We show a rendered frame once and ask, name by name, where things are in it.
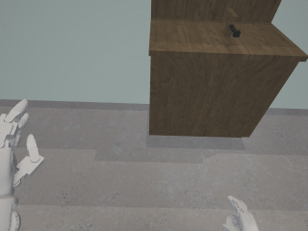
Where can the robot left hand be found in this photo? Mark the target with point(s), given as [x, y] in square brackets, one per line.
[11, 126]

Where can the counter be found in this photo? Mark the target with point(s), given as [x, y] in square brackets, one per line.
[206, 83]

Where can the robot right hand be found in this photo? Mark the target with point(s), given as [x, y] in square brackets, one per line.
[245, 221]

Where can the tap lever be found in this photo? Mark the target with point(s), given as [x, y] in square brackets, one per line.
[236, 33]

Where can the robot left forearm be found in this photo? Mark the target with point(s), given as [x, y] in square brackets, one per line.
[10, 219]

